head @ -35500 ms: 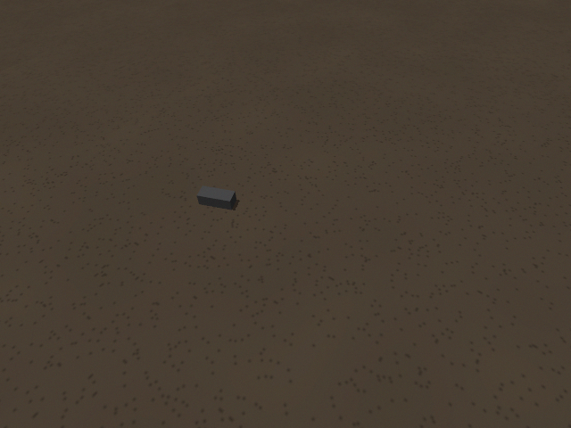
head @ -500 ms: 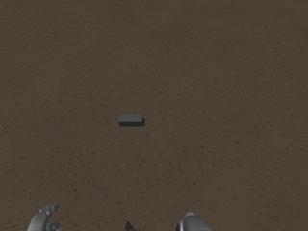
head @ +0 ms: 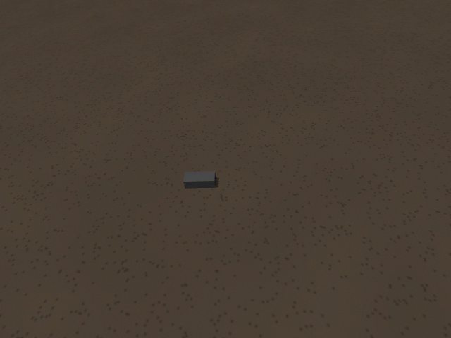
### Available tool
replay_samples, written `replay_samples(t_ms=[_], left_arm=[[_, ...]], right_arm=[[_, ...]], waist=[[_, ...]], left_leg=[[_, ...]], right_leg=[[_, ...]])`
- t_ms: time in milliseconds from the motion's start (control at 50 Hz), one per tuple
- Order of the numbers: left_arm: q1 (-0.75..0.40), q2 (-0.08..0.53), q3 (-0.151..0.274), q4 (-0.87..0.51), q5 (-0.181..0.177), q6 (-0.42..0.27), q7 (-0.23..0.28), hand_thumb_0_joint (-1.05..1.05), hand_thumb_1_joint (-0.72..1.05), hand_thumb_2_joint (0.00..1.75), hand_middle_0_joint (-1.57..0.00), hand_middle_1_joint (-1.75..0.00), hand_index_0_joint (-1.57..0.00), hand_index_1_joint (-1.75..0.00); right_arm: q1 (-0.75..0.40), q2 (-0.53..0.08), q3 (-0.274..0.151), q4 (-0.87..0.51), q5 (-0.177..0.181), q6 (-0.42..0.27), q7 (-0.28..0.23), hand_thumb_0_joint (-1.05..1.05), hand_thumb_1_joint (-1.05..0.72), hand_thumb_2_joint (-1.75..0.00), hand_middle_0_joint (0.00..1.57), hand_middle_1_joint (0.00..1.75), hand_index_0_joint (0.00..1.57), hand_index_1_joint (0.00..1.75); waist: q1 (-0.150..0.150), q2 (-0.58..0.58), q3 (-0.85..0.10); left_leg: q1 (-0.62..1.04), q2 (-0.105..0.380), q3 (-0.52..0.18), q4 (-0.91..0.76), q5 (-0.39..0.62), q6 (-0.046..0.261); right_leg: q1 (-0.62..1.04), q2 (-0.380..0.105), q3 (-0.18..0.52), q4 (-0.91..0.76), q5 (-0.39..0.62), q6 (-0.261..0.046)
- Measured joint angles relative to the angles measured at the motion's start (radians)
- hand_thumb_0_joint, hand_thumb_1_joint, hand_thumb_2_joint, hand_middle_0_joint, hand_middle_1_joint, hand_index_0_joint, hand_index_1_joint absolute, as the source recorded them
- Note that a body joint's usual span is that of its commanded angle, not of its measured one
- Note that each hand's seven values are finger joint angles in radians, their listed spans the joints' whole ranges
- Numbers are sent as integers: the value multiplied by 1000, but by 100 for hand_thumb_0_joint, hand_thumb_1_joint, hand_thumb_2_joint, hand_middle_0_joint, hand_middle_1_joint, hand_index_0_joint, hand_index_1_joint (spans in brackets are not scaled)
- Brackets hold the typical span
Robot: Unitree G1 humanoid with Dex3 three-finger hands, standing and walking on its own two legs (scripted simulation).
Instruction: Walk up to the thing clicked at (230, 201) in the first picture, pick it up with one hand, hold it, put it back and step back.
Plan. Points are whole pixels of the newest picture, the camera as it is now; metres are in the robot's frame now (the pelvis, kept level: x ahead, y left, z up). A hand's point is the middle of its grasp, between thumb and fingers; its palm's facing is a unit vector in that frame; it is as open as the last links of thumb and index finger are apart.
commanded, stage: step back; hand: left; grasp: from above
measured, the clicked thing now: (199, 179) +1.05 +0.23 -0.73
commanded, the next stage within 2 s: stand in 0.92 s
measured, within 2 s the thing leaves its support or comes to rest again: neither
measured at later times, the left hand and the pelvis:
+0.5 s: hand out of the picture +0.07 +0.26 -0.13, palm faces +0.06 -0.92 -0.38, open 7.4 cm; pelvis +0.01 -0.01 +0.01, yaw +2 degrees
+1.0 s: hand out of the picture +0.12 +0.28 -0.15, palm faces +0.02 -0.94 -0.35, open 7.4 cm; pelvis +0.05 +0.02 +0.01, yaw +1 degrees
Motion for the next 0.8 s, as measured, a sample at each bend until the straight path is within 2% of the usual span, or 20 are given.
replay_samples(t_ms=[40, 60, 80, 100, 140, 160, 240, 300, 340, 360, 380, 420, 440, 500, 580, 640, 660, 700, 760, 800], left_arm=[[-5, 13, 3, -3, 0, -4, -2, 0, 90, 90, -21, -30, -21, -30], [-9, 21, 2, -4, -2, -3, -4, 0, 90, 90, -21, -30, -21, -30], [-15, 32, 3, -3, -4, 1, -3, 0, 90, 90, -21, -30, -21, -30], [-16, 38, 2, 2, -9, 5, -2, 0, 90, 90, -21, -30, -21, -30], [-12, 42, 1, 24, -18, 13, -2, 0, 90, 90, -21, -30, -21, -30], [-11, 46, 1, 33, -21, 15, -5, 0, 90, 90, -21, -30, -21, -30], [-10, 58, 5, 51, -26, 4, -17, 0, 90, 90, -21, -30, -21, -30], [-11, 54, 9, 56, -24, -4, -23, 0, 90, 90, -21, -30, -20, -30], [-13, 49, 12, 58, -21, -14, -22, 0, 90, 90, -21, -30, -21, -30], [-18, 41, 14, 59, -19, -20, -18, 0, 90, 90, -21, -30, -21, -30], [-21, 32, 15, 57, -13, -27, -14, 0, 90, 90, -21, -30, -21, -30], [-22, 15, 12, 47, -8, -38, -13, 0, 90, 90, -21, -30, -21, -30], [-23, 7, 9, 43, -10, -42, -12, 0, 90, 90, -21, -30, -21, -30], [-24, -16, -1, 35, -17, -54, -9, 0, 90, 90, -21, -30, -21, -30], [-28, -15, -14, 36, -21, -55, -6, 0, 90, 90, -21, -30, -21, -30], [-40, -4, -24, 35, -32, -40, -1, 0, 90, 90, -21, -30, -21, -30], [-48, 2, -26, 36, -35, -33, 1, 0, 90, 90, -21, -30, -21, -30], [-64, 9, -28, 40, -46, -16, 6, 0, 90, 90, -21, -30, -21, -30], [-84, 19, -31, 57, -50, 1, 11, 0, 90, 90, -21, -30, -21, -30], [-90, 24, -33, 67, -49, -5, 12, 0, 90, 90, -21, -30, -21, -30]], right_arm=[[25, 4, -2, 28, -3, -6, 8, 1, -90, -90, 20, 30, 20, 30], [33, 9, -4, 42, -4, -11, 10, 1, -90, -90, 20, 30, 20, 30], [31, 22, -7, 58, -6, -17, 10, 1, -90, -90, 20, 30, 20, 30], [31, 34, -8, 67, -10, -24, 10, 1, -90, -90, 20, 30, 20, 30], [41, 48, -3, 68, -13, -39, 15, 1, -90, -90, 20, 30, 20, 30], [43, 56, 0, 68, -13, -46, 15, 1, -90, -90, 20, 30, 20, 30], [45, 77, 10, 61, -16, -65, 17, 1, -90, -90, 21, 30, 20, 30], [40, 73, 8, 55, -15, -60, 19, 1, -90, -90, 21, 31, 20, 30], [38, 65, 7, 50, -10, -50, 19, 1, -90, -90, 21, 31, 20, 30], [35, 58, 6, 50, -7, -43, 16, 1, -90, -90, 21, 31, 20, 30], [35, 52, 5, 51, -3, -37, 12, 1, -90, -90, 21, 31, 20, 30], [33, 47, 4, 60, -2, -27, 2, 1, -90, -90, 21, 30, 20, 30], [32, 44, 3, 64, 0, -28, 0, 1, -90, -90, 21, 30, 20, 30], [28, 28, 1, 66, 3, -42, 0, 1, -90, -90, 20, 30, 20, 30], [11, 23, 3, 70, 2, -50, 4, 1, -90, -90, 20, 30, 20, 30], [-14, 28, 4, 72, 2, -56, 1, 1, -90, -90, 20, 30, 20, 30], [-28, 35, 3, 75, 1, -58, -3, 1, -90, -90, 20, 30, 20, 30], [-57, 52, 10, 77, 2, -59, -7, 1, -90, -90, 20, 30, 20, 30], [-93, 75, 24, 73, 4, -59, -6, 1, -90, -90, 20, 30, 20, 30], [-119, 85, 34, 73, 4, -56, -7, 1, -90, -90, 20, 30, 20, 30]], waist=[[-2, -4, -9], [-4, -11, -10], [-2, -36, 2], [0, -56, 6], [-14, -58, -10], [-21, -60, -13], [-38, -67, -17], [-46, -53, -21], [-45, -43, -25], [-43, -26, -21], [-43, -9, -20], [-31, 1, -26], [-24, 1, -24], [-13, 11, -11], [-5, 0, 5], [-10, -15, 20], [-10, -30, 31], [-4, -52, 39], [-7, -58, 30], [-5, -59, 22]], left_leg=[[80, 21, 29, -146, -21, 2], [121, 22, 39, -231, 14, 9], [143, 4, 50, -278, 104, 17], [154, -9, 62, -296, 145, 25], [151, -7, 63, -306, 153, 48], [158, -2, 62, -320, 159, 55], [184, 17, 63, -371, 186, 47], [186, 36, 63, -364, 176, 37], [173, 49, 61, -328, 151, 24], [164, 63, 54, -294, 130, 18], [147, 67, 30, -246, 78, 22], [91, 38, -6, -115, -7, 27], [64, 25, -8, -57, -16, 29], [9, 23, -5, 0, 19, 24], [17, 55, 32, -140, 52, 13], [69, 66, 71, -304, 212, 19], [76, 56, 79, -312, 260, 19], [71, 48, 97, -288, 234, 25], [63, 60, 103, -273, 209, 31], [59, 69, 110, -267, 201, 29]], right_leg=[[-11, -13, -18, 10, -2, 6], [-18, -23, -24, 23, -7, 11], [-21, -42, -15, 41, -14, 12], [-26, -48, 6, 60, -44, 6], [-56, -23, 26, 129, -126, -2], [-70, -11, 31, 166, -129, -4], [-86, -3, 10, 174, -113, -3], [-55, 2, -14, 79, -99, -1], [-6, 12, -29, -33, -39, -7], [11, 26, -39, -64, 35, -9], [16, 38, -51, -68, 67, -10], [17, 40, -62, -58, 53, -17], [25, 35, -64, -63, 48, -21], [63, 24, -73, -107, 55, -12], [82, 5, -78, -106, 36, 1], [68, -13, -82, -38, -13, 18], [61, -26, -77, -7, -33, 25], [41, -32, -48, 36, -44, 18], [27, -5, -22, 67, -119, -4], [46, 0, -23, -1, -64, -9]])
